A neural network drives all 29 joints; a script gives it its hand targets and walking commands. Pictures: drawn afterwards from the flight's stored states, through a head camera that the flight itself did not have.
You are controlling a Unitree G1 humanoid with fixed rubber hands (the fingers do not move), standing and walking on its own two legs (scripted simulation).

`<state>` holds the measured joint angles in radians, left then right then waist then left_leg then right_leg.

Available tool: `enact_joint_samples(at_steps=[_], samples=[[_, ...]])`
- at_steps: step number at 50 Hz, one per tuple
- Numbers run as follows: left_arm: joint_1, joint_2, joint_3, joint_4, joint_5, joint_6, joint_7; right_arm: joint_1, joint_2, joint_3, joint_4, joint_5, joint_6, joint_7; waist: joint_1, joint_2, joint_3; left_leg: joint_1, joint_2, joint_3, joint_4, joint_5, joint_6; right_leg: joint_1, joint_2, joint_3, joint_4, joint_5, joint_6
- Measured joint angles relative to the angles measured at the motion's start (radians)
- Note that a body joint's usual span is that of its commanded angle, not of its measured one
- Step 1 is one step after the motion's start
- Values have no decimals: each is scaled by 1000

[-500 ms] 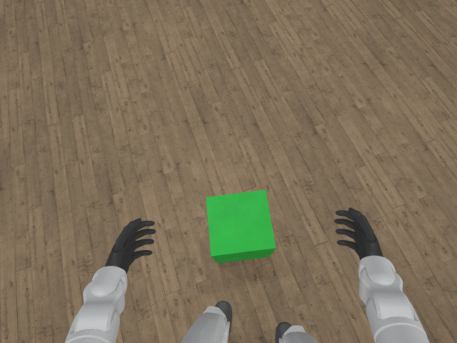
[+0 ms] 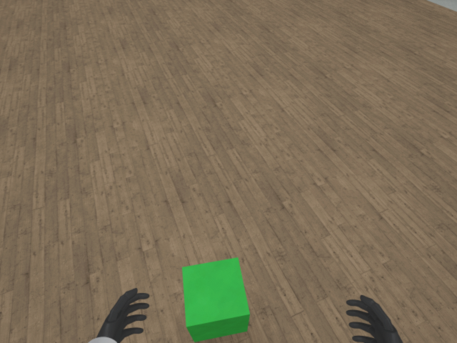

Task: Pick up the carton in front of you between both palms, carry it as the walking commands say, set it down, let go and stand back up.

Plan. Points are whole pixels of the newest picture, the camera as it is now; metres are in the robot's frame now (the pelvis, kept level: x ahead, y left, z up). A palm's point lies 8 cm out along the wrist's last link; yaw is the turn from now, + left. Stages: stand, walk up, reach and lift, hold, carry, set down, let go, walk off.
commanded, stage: let go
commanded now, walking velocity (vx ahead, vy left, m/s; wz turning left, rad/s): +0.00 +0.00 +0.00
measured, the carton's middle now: (215, 300) +0.40 +0.09 -0.65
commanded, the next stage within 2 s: stand in 0.26 s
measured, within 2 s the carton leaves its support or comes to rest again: neither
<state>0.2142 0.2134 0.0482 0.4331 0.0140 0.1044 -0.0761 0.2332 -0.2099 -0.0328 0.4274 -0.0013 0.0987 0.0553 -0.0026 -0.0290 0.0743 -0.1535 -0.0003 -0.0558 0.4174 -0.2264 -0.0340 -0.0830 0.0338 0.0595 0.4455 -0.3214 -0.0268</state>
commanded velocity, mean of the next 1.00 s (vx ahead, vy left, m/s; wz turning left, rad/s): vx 0.00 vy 0.00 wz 0.00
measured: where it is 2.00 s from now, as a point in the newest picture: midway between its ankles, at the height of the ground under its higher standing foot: outside the picture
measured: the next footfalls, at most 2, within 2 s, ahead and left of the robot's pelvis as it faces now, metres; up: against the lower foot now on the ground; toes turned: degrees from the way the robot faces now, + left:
none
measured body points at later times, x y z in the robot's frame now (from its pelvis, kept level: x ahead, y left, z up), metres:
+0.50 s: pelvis +0.00 +0.03 -0.01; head +0.01 +0.05 +0.44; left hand +0.15 +0.31 -0.11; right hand +0.14 -0.26 -0.09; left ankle +0.00 +0.14 -0.74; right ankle -0.05 -0.10 -0.74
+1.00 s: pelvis +0.00 +0.04 +0.00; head +0.01 +0.06 +0.45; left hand +0.13 +0.33 -0.11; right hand +0.12 -0.26 -0.10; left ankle +0.00 +0.15 -0.74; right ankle -0.05 -0.10 -0.74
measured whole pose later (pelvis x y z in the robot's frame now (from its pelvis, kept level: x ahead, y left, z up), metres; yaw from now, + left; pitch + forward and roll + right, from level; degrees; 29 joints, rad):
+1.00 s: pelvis +0.00 +0.04 +0.00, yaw -1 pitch -1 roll +0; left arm 0.20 0.36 0.02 0.80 0.03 0.00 0.03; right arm 0.14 -0.33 -0.03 0.88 -0.03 0.00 -0.02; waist -0.01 -0.04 0.01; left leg -0.20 -0.03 -0.02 0.48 -0.26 0.02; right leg -0.10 -0.01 0.08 0.43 -0.32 0.03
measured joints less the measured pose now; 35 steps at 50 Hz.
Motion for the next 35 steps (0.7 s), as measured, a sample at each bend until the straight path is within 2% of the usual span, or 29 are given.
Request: enact_joint_samples(at_steps=[5,13,17,22,35], samples=[[0,-3,1,-6,8,18,0,-8,6,-4,-7,-5,21,5,3,2,15,20,-2,6,6,-7,5,22,-3,4,-2,-2,5],[8,20,-15,-49,8,94,50,-4,8,8,34,6,-8,-28,7,8,-11,-8,-24,3,48,-25,23,4,-23,-2,27,-19,23],[-6,56,-15,43,20,18,81,-32,-21,13,156,-39,-39,-56,12,2,-50,-66,-22,8,92,-40,29,-45,-21,0,50,-23,32],[1,102,1,142,29,-46,86,-44,-74,-10,261,-48,-71,-67,7,-16,-65,-97,-23,15,115,-53,38,-71,-22,4,59,-26,39],[4,135,-13,275,23,-91,98,-72,-109,-8,372,-39,-97,-76,-4,-18,-65,-80,-28,34,103,-60,55,-48,-33,19,23,-17,55]])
